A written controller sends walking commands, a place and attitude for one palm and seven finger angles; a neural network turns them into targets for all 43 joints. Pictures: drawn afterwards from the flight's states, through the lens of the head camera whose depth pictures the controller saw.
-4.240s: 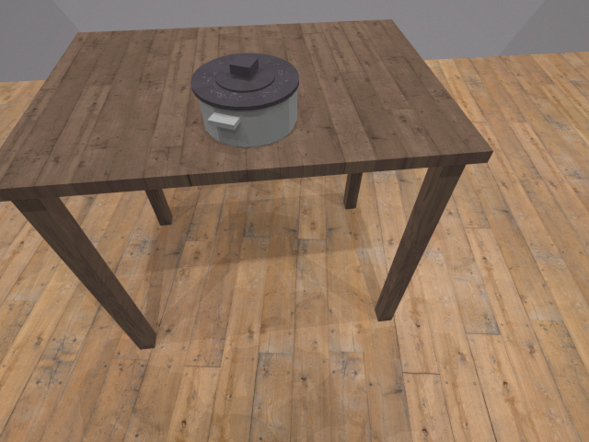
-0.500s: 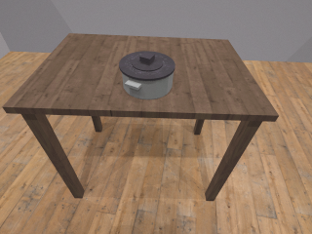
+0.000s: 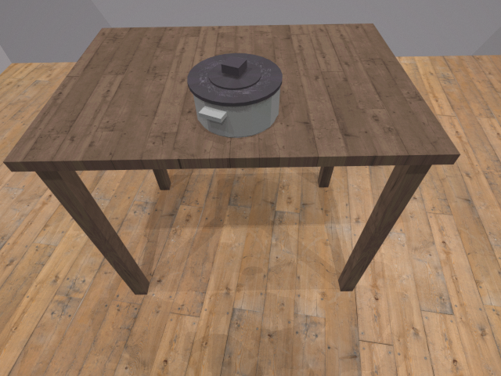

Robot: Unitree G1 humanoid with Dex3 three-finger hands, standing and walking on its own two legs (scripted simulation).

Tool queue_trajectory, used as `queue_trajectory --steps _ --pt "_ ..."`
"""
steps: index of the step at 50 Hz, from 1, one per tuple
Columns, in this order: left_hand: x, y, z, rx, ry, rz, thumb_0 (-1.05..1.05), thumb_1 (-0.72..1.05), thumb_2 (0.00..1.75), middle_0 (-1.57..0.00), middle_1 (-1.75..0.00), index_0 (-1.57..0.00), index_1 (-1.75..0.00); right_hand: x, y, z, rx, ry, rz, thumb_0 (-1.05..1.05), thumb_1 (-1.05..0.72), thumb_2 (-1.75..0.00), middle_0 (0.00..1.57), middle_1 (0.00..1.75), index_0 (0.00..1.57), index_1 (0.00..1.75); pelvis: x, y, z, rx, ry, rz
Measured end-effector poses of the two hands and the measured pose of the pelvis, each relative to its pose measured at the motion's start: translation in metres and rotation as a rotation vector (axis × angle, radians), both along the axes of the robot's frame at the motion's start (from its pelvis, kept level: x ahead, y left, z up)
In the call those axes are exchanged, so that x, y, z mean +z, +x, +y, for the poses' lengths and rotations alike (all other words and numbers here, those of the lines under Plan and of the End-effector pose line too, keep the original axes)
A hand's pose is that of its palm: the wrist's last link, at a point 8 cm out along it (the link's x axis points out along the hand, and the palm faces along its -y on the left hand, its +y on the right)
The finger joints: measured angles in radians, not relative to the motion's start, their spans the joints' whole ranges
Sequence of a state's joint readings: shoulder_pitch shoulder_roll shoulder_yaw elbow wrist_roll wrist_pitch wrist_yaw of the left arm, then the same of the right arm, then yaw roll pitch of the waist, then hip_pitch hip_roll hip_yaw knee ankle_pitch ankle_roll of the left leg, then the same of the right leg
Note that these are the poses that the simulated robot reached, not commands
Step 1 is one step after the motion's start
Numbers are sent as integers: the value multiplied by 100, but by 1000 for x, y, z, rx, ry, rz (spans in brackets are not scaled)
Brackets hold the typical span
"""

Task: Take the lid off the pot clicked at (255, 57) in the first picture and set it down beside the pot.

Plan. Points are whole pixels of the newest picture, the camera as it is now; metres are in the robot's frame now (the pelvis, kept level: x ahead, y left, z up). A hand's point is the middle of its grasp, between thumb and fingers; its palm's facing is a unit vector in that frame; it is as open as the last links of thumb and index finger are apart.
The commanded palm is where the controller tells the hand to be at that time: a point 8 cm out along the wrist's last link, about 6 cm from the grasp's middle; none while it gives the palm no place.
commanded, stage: look again from close up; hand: left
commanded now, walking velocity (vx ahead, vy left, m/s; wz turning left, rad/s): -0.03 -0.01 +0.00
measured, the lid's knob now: (234, 66) +0.68 +0.06 +0.15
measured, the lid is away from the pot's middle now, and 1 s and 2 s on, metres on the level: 0.00 0.00 0.00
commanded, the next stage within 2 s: shuffle to correct the standing spot in 0.86 s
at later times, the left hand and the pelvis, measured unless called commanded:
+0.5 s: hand out of the picture +0.08 +0.16 -0.17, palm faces +0.04 -0.97 -0.23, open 7.3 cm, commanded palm none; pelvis +0.05 -0.02 +0.00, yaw +0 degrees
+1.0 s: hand out of the picture +0.07 +0.16 -0.17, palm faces +0.05 -0.98 -0.21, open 7.3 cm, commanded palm none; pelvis +0.06 -0.02 +0.00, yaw +0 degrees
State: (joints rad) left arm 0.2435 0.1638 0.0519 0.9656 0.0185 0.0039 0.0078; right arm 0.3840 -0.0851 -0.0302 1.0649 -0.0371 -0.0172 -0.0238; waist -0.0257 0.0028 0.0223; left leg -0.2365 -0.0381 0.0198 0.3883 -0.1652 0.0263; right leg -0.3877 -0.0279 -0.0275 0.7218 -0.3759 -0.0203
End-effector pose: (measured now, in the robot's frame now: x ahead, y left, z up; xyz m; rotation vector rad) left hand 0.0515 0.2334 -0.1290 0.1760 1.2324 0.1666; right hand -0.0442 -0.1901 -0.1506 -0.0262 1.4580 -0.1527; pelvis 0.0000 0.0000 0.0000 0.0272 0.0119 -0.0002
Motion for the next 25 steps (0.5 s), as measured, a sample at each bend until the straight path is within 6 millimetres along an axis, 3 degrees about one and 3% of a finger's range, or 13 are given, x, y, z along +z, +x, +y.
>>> queue_trajectory --steps 7,16,25 --pt "-2 17 -22 -11 15 -5 0 92 90 -20 -30 -20 -30 -12 31 -20 -6 7 -22 0 -91 -90 20 30 20 30 -6 13 -14 -6 -15 -7" --pt "-8 27 -22 21 2 32 0 95 90 -20 -30 -21 -30 -4 72 -39 38 -53 -57 0 -91 -90 20 30 20 30 -4 36 -17 -2 -14 -13" --pt "-7 22 -23 31 7 80 0 93 90 -20 -30 -20 -30 -2 103 -49 62 -73 -75 1 -93 -90 20 30 20 30 -1 50 -19 -1 -12 -12"
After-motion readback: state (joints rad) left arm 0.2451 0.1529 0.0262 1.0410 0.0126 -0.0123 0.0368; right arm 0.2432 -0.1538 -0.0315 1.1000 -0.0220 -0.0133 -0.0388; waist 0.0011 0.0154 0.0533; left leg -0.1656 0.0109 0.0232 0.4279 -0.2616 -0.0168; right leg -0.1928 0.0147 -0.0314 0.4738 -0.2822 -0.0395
